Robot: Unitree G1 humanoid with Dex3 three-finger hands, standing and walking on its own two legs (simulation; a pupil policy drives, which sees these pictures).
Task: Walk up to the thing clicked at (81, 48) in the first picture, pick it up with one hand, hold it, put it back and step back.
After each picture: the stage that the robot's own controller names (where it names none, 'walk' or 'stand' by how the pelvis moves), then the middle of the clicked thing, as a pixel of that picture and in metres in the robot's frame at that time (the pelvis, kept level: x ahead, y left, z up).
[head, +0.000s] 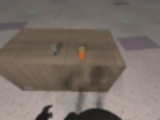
stand; (81, 52) +0.61 +0.11 -0.03
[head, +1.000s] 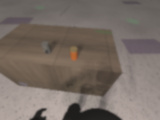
rise first; (74, 53) +0.54 +0.20 -0.01
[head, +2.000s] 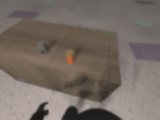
stand; (70, 57) +0.48 +0.20 +0.00
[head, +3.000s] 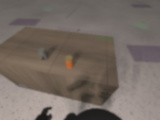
stand; (69, 62) +0.47 +0.21 -0.03
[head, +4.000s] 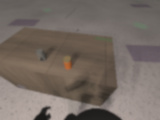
stand; (67, 62) +0.46 +0.22 -0.03
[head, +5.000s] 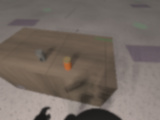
stand; (67, 63) +0.45 +0.22 -0.03
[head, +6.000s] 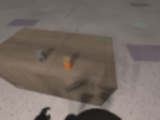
rise first; (67, 63) +0.46 +0.22 -0.03
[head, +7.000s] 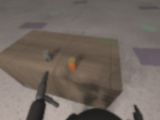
rise first; (72, 64) +0.46 +0.21 -0.03
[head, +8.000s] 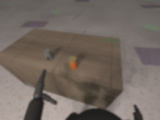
go down; (73, 63) +0.46 +0.20 -0.03
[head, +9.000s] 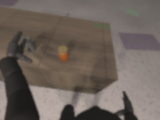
go down; (63, 54) +0.48 +0.18 +0.00
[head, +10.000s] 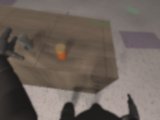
go down; (61, 52) +0.48 +0.20 +0.03
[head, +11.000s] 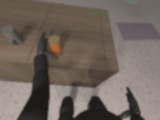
close in; (55, 45) +0.49 +0.20 +0.07
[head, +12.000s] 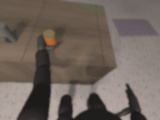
lift; (51, 40) +0.52 +0.21 +0.08
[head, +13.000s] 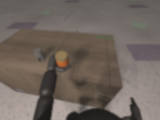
lift; (62, 61) +0.34 +0.18 +0.17
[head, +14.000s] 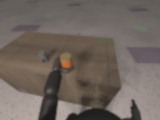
hold; (67, 63) +0.33 +0.17 +0.15
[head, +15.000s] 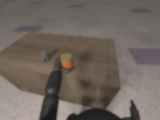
hold; (67, 63) +0.33 +0.17 +0.15
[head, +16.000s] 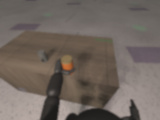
crouch; (67, 65) +0.33 +0.16 +0.13
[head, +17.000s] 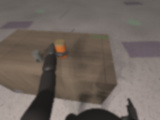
crouch; (61, 49) +0.44 +0.20 +0.16
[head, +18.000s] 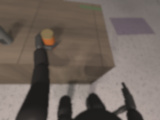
lower; (49, 40) +0.52 +0.21 +0.07
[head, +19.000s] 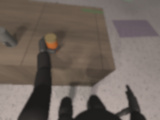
lower; (52, 44) +0.51 +0.20 +0.06
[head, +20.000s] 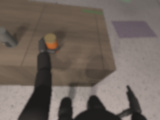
lower; (52, 44) +0.50 +0.21 +0.07
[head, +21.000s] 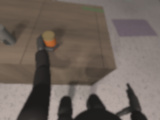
lower; (50, 41) +0.51 +0.21 +0.07
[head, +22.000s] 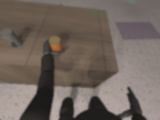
open; (56, 46) +0.49 +0.20 +0.06
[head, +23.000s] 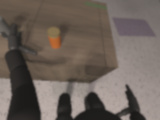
rise; (54, 38) +0.51 +0.19 +0.07
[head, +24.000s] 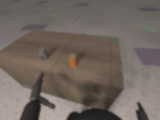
sink last; (73, 60) +0.48 +0.20 +0.02
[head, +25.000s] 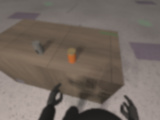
stand; (71, 55) +0.48 +0.19 +0.03
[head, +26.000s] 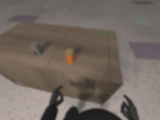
stand; (70, 56) +0.48 +0.20 +0.03
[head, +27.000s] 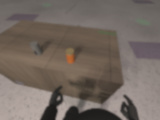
stand; (70, 56) +0.48 +0.19 +0.03
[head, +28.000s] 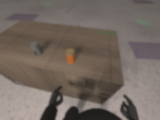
stand; (70, 56) +0.48 +0.19 +0.03
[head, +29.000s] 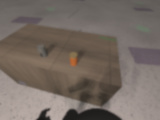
stand; (73, 59) +0.49 +0.18 -0.01
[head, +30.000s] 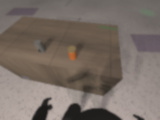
walk; (72, 53) +0.51 +0.18 -0.02
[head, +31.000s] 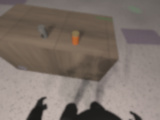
walk; (75, 38) +0.67 +0.19 -0.02
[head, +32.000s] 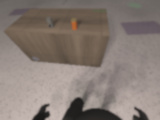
walk; (74, 24) +0.96 +0.31 -0.01
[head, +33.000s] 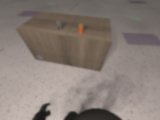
stand; (81, 28) +1.04 +0.20 -0.03
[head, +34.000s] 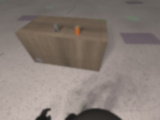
stand; (77, 30) +1.05 +0.24 -0.04
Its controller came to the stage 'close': yes
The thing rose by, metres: 0.21
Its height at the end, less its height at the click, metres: +0.00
